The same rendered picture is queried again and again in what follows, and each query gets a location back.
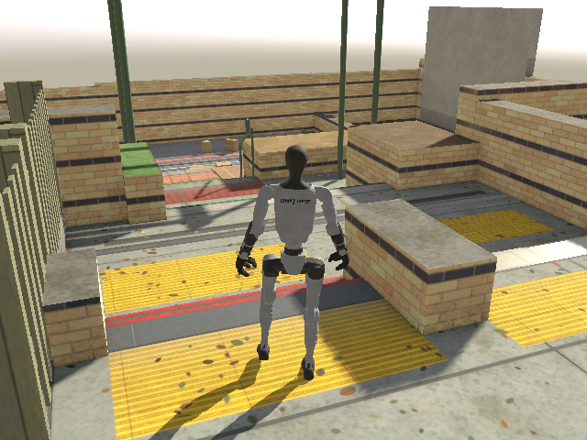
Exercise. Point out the robot right hand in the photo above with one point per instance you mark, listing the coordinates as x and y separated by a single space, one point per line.
335 256

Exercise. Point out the right robot forearm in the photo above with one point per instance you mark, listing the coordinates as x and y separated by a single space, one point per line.
339 242

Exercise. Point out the left robot forearm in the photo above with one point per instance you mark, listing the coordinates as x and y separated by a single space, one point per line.
247 244

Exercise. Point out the robot left hand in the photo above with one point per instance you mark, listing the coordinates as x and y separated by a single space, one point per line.
243 262

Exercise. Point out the right robot foot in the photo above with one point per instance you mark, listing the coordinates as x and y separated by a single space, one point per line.
308 372

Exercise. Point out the robot left upper arm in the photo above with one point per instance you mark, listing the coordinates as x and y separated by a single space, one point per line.
261 207

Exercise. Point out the robot right upper arm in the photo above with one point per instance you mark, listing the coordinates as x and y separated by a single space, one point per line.
324 195

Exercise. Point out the left robot shin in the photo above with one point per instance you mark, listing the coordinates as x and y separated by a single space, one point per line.
265 319

